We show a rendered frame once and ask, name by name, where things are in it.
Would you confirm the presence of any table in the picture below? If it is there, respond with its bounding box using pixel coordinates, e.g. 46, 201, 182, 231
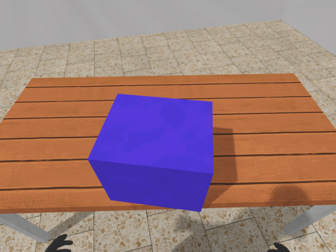
0, 73, 336, 243

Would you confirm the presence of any carton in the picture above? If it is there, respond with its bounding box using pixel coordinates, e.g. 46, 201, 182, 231
88, 94, 214, 212

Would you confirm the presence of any left robot hand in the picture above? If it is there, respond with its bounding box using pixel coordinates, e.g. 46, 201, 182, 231
45, 234, 73, 252

